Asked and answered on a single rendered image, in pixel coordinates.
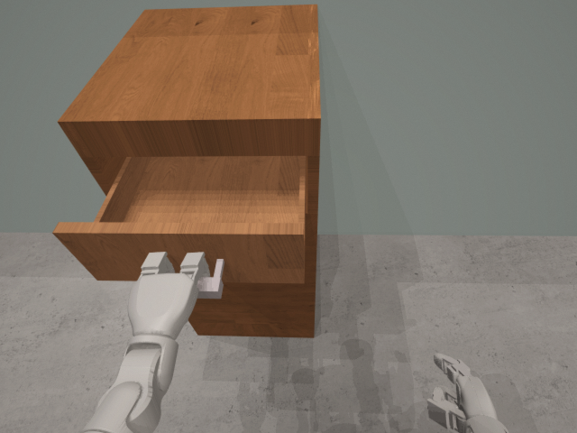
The right robot hand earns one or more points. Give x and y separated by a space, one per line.
451 409

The handle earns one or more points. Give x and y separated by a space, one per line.
212 287

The left robot hand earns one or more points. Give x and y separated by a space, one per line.
161 301

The drawer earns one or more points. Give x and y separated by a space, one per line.
248 210

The cabinet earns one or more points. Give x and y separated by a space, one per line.
216 81

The robot left forearm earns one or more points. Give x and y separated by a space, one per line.
132 404

